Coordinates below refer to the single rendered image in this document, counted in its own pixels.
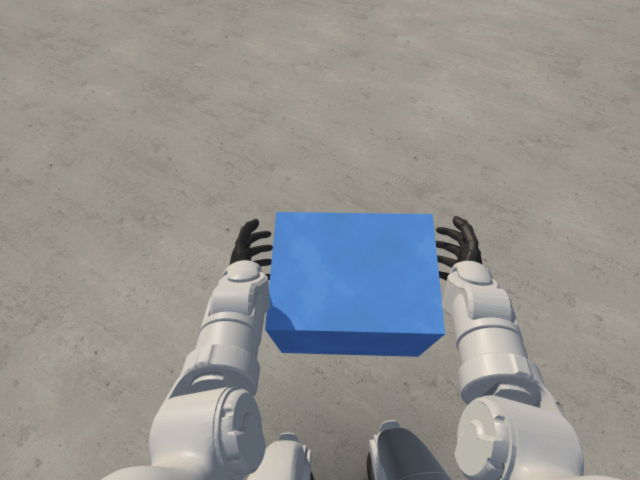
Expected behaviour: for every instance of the left robot forearm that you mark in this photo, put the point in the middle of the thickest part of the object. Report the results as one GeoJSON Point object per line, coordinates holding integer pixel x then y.
{"type": "Point", "coordinates": [229, 338]}

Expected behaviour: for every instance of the robot right upper arm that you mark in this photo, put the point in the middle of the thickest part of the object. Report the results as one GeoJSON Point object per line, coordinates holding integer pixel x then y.
{"type": "Point", "coordinates": [502, 439]}

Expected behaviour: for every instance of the robot right hand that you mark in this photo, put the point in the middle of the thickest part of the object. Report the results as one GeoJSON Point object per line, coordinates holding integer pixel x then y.
{"type": "Point", "coordinates": [468, 249]}

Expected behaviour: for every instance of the carton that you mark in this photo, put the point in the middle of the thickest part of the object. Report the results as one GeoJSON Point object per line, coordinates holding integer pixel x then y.
{"type": "Point", "coordinates": [354, 284]}

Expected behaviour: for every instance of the robot shin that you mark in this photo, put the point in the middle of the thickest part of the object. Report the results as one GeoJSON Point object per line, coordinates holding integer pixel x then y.
{"type": "Point", "coordinates": [289, 437]}
{"type": "Point", "coordinates": [389, 425]}

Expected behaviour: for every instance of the robot left hand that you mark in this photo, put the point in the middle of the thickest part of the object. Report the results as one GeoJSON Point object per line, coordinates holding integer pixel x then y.
{"type": "Point", "coordinates": [242, 250]}

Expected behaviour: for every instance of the robot right shin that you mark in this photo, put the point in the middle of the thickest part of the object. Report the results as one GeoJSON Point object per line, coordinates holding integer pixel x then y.
{"type": "Point", "coordinates": [389, 425]}

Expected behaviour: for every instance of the robot left shin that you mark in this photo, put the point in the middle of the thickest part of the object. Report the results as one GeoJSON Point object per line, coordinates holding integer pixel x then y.
{"type": "Point", "coordinates": [289, 437]}

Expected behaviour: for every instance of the right robot forearm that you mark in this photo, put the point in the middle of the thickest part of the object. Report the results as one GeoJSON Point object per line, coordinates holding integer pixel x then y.
{"type": "Point", "coordinates": [492, 353]}

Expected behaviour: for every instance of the robot left upper arm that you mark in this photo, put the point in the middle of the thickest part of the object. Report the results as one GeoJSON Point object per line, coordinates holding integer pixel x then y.
{"type": "Point", "coordinates": [209, 435]}

